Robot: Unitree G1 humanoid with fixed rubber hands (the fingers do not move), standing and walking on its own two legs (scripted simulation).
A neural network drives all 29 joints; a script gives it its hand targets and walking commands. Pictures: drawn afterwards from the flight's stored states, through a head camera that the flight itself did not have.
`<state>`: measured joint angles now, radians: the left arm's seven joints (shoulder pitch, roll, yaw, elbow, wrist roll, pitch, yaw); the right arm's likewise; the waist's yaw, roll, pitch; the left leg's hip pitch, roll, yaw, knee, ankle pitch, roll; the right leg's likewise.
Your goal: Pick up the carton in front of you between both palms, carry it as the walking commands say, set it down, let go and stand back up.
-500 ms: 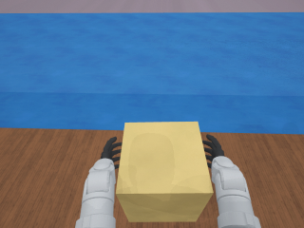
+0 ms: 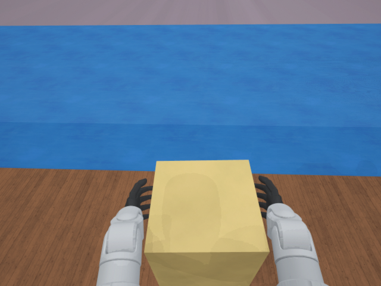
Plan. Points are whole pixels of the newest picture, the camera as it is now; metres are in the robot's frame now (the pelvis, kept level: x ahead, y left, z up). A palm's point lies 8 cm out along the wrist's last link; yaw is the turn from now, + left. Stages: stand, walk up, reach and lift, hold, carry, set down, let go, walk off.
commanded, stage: reach and lift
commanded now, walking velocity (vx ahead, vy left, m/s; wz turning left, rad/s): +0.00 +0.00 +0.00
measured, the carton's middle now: (203, 227) +0.29 +0.00 -0.04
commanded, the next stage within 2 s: hold in 0.06 s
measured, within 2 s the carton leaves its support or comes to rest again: neither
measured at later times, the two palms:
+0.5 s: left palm (132, 210) +0.28 +0.15 +0.05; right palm (279, 209) +0.28 -0.15 +0.05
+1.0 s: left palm (152, 147) +0.43 +0.12 +0.08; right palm (274, 151) +0.42 -0.18 +0.08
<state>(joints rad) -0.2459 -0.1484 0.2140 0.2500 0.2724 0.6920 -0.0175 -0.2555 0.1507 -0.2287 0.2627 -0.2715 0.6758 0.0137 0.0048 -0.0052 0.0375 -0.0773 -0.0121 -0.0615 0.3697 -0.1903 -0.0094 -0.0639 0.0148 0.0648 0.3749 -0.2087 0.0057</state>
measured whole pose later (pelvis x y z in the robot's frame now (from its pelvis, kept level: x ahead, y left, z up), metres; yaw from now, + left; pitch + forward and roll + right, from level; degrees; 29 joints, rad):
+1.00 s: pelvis +0.17 -0.01 +0.00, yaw -3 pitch +6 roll -1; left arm -0.12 -0.13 0.12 -0.33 0.08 1.22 0.09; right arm -0.14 0.13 -0.08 -0.31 -0.11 1.21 -0.10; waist -0.02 0.03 -0.16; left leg -0.15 0.06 0.18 0.35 -0.29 0.00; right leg -0.51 -0.06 -0.13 0.77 -0.37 0.00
